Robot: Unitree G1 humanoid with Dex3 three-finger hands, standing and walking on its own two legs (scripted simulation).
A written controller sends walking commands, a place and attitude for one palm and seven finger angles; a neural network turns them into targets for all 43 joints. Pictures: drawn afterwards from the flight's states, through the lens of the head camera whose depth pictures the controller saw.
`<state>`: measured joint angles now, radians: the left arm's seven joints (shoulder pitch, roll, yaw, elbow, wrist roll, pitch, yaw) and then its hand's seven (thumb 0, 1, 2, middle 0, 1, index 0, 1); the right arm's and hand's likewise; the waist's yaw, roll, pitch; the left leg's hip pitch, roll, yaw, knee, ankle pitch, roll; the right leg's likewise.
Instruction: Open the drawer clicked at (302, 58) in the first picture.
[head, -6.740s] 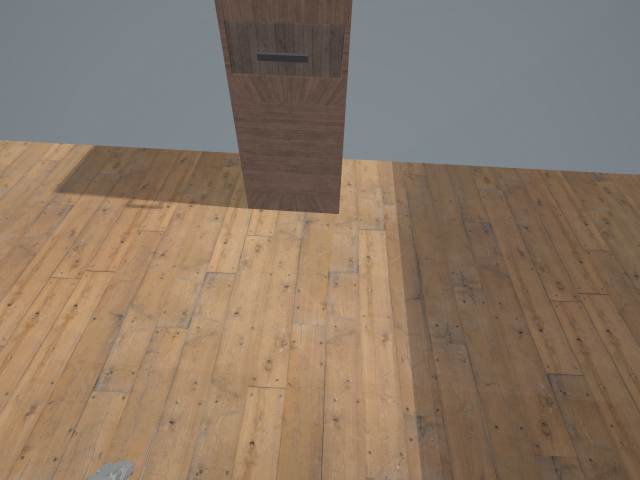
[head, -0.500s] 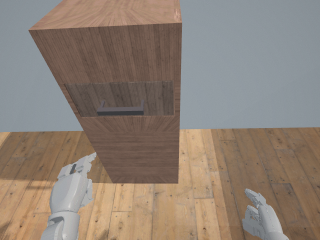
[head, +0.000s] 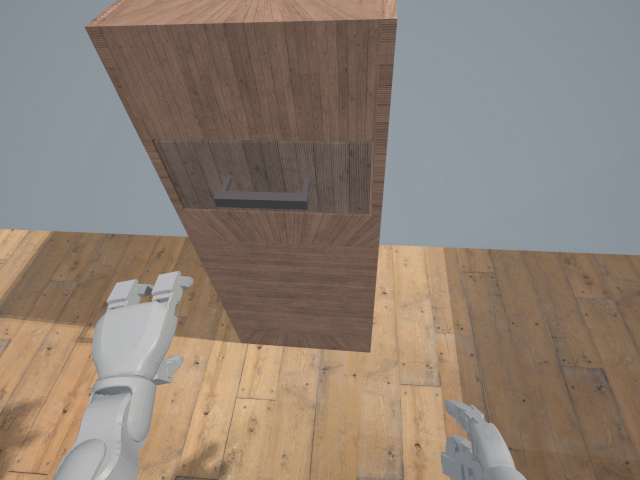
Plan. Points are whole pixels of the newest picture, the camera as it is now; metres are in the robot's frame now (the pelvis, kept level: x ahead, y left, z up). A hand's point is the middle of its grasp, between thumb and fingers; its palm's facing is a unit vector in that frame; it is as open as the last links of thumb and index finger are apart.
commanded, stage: raise the hand with hooked fingers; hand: left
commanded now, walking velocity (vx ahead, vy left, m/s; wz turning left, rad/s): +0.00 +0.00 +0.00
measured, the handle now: (264, 191) +0.59 +0.17 -0.01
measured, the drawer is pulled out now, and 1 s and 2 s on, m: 0.00 0.00 0.00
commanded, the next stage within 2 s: move the hooked fingers above the handle in 1.10 s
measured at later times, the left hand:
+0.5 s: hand (135, 294) +0.30 +0.26 +0.08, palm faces +0.08 -0.09 -0.99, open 13.5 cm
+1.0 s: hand (133, 277) +0.32 +0.27 +0.09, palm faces -0.02 -0.10 -1.00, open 13.9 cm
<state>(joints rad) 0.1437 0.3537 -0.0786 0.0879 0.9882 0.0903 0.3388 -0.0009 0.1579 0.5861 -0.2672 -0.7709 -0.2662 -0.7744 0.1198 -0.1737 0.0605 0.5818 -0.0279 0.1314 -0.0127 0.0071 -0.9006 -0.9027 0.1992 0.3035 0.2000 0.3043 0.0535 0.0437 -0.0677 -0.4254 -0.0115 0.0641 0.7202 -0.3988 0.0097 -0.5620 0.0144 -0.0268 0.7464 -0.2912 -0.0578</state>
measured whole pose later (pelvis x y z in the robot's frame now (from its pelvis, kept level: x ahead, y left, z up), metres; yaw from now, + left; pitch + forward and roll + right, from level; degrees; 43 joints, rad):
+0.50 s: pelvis +0.02 +0.03 +0.02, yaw +1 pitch +2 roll +1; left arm 0.00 0.41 -0.10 0.07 0.98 0.08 0.19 0.00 -0.40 0.34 -0.31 -1.14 -0.31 -1.14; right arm 0.09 -0.23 0.00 0.60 -0.01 0.12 -0.02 0.01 -0.90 -0.90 0.19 0.30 0.19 0.30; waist 0.08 0.07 -0.03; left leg -0.24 -0.04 0.06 0.54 -0.35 0.05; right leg -0.37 -0.01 -0.02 0.58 -0.25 -0.02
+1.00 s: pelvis +0.03 +0.03 +0.03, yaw +1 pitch +3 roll +0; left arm -0.07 0.48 -0.05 0.06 0.93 -0.08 0.05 0.00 -0.49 0.30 -0.32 -1.20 -0.31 -1.20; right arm 0.16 -0.26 -0.01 0.62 -0.02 0.14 -0.01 0.01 -0.90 -0.90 0.20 0.30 0.20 0.30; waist 0.08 0.06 0.01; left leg -0.20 -0.04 0.04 0.46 -0.30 0.05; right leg -0.32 0.00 -0.04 0.47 -0.20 -0.02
